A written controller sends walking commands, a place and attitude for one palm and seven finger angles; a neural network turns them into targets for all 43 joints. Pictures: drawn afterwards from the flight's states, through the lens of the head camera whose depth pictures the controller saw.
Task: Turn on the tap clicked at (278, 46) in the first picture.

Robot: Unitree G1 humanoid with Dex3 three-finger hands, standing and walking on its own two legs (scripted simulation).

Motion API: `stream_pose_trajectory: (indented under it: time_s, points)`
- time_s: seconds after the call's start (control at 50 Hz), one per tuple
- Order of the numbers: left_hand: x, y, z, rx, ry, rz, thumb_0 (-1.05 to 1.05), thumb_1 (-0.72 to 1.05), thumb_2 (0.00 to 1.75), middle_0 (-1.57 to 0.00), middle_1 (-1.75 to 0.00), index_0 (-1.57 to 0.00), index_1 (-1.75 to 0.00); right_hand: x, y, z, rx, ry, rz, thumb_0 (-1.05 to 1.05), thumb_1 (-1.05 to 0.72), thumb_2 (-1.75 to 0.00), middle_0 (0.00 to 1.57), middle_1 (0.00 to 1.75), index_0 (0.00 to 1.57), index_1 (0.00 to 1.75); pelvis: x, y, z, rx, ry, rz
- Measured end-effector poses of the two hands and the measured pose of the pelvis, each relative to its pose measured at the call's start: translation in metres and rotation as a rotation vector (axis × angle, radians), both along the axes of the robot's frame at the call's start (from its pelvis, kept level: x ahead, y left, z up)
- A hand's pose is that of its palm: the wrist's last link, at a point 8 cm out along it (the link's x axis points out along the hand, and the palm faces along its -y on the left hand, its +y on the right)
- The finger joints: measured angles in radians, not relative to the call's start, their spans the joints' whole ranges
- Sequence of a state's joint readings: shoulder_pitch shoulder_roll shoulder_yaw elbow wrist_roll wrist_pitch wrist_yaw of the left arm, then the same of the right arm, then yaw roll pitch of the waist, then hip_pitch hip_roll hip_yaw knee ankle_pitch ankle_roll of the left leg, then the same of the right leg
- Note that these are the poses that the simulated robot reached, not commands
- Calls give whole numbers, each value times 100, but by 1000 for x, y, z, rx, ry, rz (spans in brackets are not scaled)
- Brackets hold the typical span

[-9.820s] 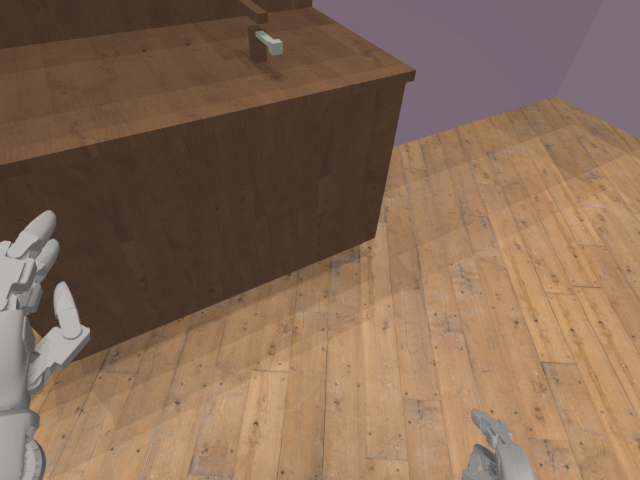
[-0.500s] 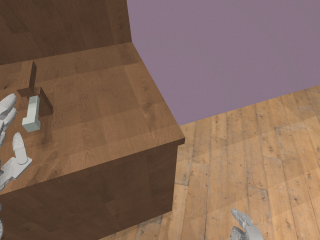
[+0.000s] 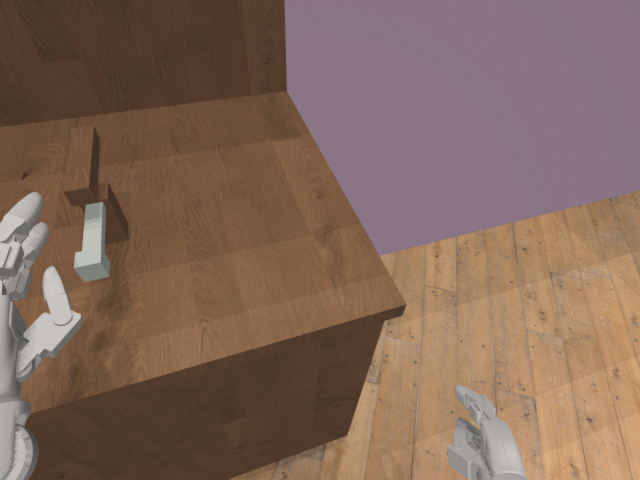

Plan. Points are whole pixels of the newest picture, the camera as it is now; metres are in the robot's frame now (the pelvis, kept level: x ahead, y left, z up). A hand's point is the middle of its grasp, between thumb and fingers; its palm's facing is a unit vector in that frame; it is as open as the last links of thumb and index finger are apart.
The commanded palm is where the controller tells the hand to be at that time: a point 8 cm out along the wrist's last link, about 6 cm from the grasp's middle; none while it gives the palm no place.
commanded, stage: come to a stop and stand still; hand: left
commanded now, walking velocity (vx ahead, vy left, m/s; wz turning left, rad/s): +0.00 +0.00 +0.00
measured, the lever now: (92, 264) +0.32 +0.30 +0.10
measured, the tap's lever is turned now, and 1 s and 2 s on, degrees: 0 0 0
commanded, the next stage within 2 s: look again from close up in 0.28 s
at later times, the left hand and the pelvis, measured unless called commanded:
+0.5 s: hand (70, 307) +0.23 +0.26 +0.16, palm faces +0.36 -0.86 -0.37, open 7.4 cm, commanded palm +0.15 +0.29 +0.18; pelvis -0.01 +0.01 +0.00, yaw -1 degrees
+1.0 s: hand (2, 255) +0.25 +0.31 +0.20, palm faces +0.48 -0.79 -0.39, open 7.4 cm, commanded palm +0.15 +0.30 +0.18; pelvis -0.02 +0.03 +0.00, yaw -2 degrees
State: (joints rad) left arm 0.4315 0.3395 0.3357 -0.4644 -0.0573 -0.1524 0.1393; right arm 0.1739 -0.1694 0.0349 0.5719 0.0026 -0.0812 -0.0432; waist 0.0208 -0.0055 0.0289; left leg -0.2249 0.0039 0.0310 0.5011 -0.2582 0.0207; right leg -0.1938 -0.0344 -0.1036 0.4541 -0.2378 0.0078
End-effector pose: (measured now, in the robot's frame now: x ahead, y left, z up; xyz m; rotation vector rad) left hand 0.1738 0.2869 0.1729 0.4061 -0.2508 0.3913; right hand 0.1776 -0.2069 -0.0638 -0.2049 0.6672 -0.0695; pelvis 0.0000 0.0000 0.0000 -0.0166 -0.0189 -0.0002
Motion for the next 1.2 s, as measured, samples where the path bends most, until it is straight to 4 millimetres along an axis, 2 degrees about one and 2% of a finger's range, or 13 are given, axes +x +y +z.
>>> stream_pose_trajectory:
  time_s: [0.14,0.3,0.34,0.4,0.54,0.64,0.74,0.86,0.92,0.96,1.0,1.1,1.2]
  points:
    - [-2,6,0,-17,9,6,2,89,90,-21,-30,-21,-30,-5,12,-2,4,22,9,2,-91,-90,21,30,20,30,0,6,2,1,-2,4]
    - [-2,10,0,-19,21,23,2,89,90,-21,-30,-21,-30,-18,-1,-5,-17,60,-21,2,-91,-90,21,30,20,30,-1,8,4,-2,5,7]
    - [7,22,12,106,-9,20,2,89,90,-21,-30,-21,-30,-22,-4,-7,-49,73,10,2,-91,-90,21,30,20,30,-6,5,3,-8,14,14]
    - [18,41,19,113,-72,43,2,89,90,-21,-30,-21,-30,-29,-9,-8,-52,89,25,2,-91,-90,21,30,20,30,-13,5,2,-6,17,-3]
    - [8,1,-7,40,19,-127,2,90,90,-20,-30,-21,-30,-41,-17,-2,-44,40,-54,2,-91,-90,21,30,20,30,-12,15,0,-1,10,-25]
    - [1,12,-15,42,35,-112,2,89,90,-21,-31,-22,-30,-42,-13,-1,-70,54,-59,2,-91,-90,21,30,20,30,-9,16,-1,-3,2,-13]
    - [2,31,-7,19,-40,-26,2,89,90,-21,-31,-22,-30,-32,-3,1,-73,46,-15,2,-91,-90,21,30,20,30,-8,18,0,-9,-5,-10]
    - [7,25,-5,-19,-76,-49,2,89,90,-21,-30,-21,-30,-14,12,9,-57,-2,15,2,-91,-90,21,30,20,30,-5,24,1,-14,-7,-14]
    - [22,47,20,167,-140,-38,2,89,90,-21,-31,-22,-30,-9,20,6,-67,2,68,2,-91,-90,21,30,20,30,-14,23,-3,-15,-1,-4]
    - [30,61,36,187,-190,-5,2,89,90,-21,-31,-22,-30,-8,23,2,-43,10,82,2,-91,-90,21,30,20,30,-19,24,-4,-10,-2,-13]
    - [30,60,40,173,-194,-9,2,89,90,-21,-30,-21,-30,-10,25,0,-2,-1,68,2,-91,-90,21,30,20,30,-21,28,-5,-9,0,-29]
    - [14,21,14,131,-29,-150,1,90,90,-20,-30,-21,-30,-27,24,-4,45,-2,-2,2,-91,-90,21,30,20,30,-19,36,-4,-3,-3,-52]
    - [0,23,-16,87,105,-130,1,89,90,-21,-30,-22,-30,-47,17,-11,11,71,-38,2,-91,-90,21,30,20,30,-19,32,-3,-3,-12,-40]
